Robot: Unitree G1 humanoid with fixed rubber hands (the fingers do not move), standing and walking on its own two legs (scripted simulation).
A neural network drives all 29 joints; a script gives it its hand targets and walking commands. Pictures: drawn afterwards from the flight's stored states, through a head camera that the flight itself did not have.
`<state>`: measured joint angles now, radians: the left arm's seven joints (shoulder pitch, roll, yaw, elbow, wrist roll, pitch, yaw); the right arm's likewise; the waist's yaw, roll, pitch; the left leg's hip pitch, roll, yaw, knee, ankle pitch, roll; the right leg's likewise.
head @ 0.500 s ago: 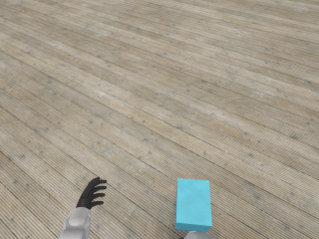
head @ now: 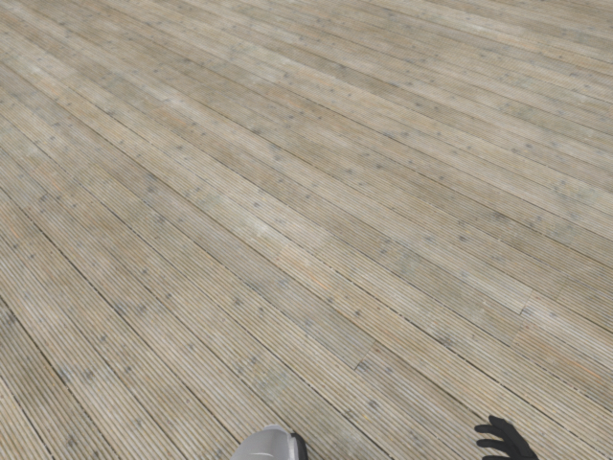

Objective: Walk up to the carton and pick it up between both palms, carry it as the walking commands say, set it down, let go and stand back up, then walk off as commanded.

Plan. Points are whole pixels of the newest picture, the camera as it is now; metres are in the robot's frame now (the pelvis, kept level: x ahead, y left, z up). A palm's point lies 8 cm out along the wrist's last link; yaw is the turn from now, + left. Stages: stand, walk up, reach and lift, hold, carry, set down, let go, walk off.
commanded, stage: walk off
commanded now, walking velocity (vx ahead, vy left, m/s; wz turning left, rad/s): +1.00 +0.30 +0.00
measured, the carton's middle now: out of the picture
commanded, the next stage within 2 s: none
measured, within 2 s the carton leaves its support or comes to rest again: rests again in 0.18 s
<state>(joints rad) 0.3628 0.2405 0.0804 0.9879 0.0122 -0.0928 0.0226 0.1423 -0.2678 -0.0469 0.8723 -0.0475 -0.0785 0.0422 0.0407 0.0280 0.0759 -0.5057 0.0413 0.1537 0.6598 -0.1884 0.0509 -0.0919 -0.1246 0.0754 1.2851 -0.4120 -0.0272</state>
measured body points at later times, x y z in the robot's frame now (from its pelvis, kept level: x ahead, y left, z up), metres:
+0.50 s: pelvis +0.41 +0.07 +0.00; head +0.42 +0.07 +0.45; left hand +0.56 +0.33 -0.11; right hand +0.31 -0.16 -0.14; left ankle +0.19 +0.14 -0.61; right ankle +0.47 +0.03 -0.71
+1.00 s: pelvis +0.86 +0.21 +0.01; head +0.90 +0.19 +0.46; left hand +0.83 +0.48 -0.12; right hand +0.97 -0.04 -0.13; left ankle +0.91 +0.29 -0.71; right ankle +0.68 +0.06 -0.58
